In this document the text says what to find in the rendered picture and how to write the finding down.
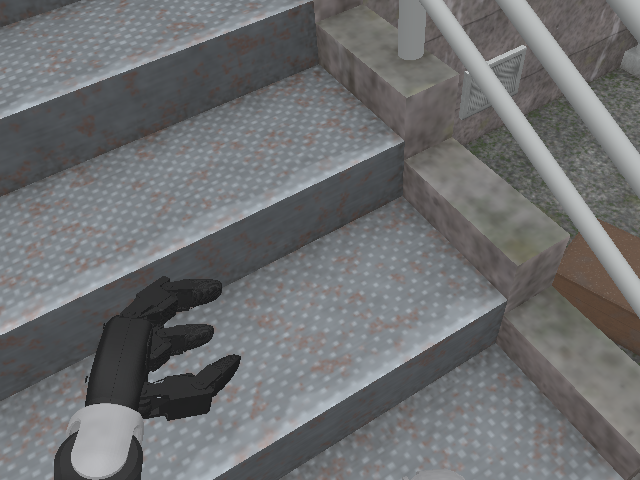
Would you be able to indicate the robot left hand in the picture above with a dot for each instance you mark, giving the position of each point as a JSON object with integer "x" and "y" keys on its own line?
{"x": 135, "y": 342}

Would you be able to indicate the robot left forearm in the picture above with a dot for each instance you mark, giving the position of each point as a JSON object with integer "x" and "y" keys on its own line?
{"x": 103, "y": 443}

